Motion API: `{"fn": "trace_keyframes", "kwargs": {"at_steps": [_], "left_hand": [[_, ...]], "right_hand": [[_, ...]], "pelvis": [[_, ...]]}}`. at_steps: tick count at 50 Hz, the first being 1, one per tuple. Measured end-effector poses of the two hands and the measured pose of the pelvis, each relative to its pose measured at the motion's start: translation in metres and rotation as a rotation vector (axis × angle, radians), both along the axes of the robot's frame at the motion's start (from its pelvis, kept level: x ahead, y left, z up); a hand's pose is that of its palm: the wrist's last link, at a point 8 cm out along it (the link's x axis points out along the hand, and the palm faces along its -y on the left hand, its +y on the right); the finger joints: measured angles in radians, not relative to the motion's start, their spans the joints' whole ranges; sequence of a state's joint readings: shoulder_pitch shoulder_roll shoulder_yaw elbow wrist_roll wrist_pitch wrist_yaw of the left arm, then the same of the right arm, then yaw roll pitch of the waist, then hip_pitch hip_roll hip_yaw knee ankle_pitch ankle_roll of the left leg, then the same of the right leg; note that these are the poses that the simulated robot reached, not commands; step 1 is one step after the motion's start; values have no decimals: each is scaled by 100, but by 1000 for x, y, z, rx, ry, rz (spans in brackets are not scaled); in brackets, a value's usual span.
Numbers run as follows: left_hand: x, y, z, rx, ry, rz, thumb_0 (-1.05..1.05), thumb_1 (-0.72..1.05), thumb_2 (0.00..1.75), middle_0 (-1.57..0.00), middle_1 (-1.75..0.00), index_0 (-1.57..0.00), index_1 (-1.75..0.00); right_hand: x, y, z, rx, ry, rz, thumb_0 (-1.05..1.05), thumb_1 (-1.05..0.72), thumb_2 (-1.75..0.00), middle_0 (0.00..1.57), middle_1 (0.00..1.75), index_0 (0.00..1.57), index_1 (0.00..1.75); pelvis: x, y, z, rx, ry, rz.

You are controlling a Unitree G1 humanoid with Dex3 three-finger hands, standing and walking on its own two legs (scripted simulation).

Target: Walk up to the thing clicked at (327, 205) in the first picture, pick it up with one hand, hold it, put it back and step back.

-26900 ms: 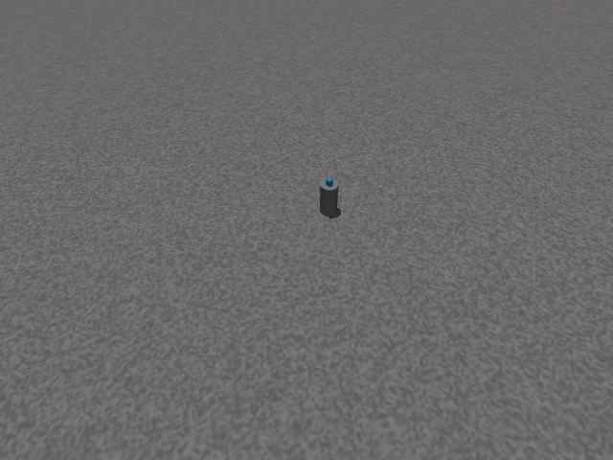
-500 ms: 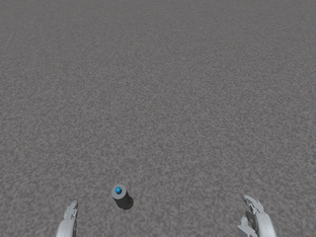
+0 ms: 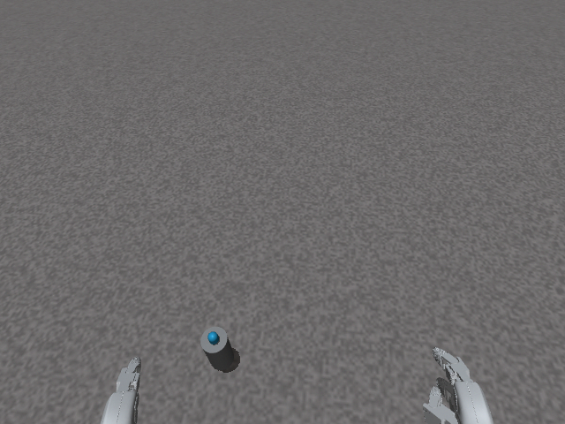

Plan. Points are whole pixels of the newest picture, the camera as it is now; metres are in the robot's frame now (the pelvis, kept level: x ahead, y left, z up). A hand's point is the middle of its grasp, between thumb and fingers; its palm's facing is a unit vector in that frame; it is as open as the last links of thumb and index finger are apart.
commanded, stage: home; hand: left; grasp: from the side
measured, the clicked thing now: (217, 347) +0.47 +0.23 -0.62
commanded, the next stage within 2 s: stand in 0.22 s
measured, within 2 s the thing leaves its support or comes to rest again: neither
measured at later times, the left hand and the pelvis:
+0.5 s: hand (168, 417) +0.17 +0.18 -0.06, palm faces +0.10 -0.95 -0.28, open 15.7 cm; pelvis +0.01 +0.00 +0.00, yaw +0 degrees
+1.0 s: hand out of the picture +0.13 +0.23 -0.10, palm faces -0.02 -0.93 -0.36, open 7.5 cm; pelvis +0.01 +0.00 +0.02, yaw +0 degrees
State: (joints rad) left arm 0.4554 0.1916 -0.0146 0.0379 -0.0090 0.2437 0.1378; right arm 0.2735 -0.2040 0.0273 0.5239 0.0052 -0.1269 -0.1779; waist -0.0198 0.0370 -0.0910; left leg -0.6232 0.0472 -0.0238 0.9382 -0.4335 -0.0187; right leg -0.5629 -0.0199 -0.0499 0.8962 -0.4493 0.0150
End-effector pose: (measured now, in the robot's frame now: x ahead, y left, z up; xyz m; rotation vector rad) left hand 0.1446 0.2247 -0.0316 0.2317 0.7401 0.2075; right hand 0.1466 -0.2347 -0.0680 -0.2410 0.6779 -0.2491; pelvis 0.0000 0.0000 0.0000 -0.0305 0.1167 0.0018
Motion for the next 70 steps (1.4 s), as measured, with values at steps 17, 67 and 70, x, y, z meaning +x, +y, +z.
{"fn": "trace_keyframes", "kwargs": {"at_steps": [17,67,70], "left_hand": [[3,0,0,0,-3,-2,-1,-50,9,-6,-7,-6,-7],[-92,74,-40,34,428,31,0,90,90,-21,-30,-20,-30],[-101,75,-39,30,450,33,0,90,90,-21,-30,-20,-30]], "right_hand": [[3,-2,0,-6,-1,-2,1,-90,-90,21,30,21,30],[-89,-28,-8,14,522,12,0,-90,-90,21,30,21,30],[-94,-26,-8,23,531,12,0,-90,-90,21,30,21,30]], "pelvis": [[3,0,0,1,4,-2],[-7,15,46,30,-188,7],[-12,16,49,31,-194,8]]}}
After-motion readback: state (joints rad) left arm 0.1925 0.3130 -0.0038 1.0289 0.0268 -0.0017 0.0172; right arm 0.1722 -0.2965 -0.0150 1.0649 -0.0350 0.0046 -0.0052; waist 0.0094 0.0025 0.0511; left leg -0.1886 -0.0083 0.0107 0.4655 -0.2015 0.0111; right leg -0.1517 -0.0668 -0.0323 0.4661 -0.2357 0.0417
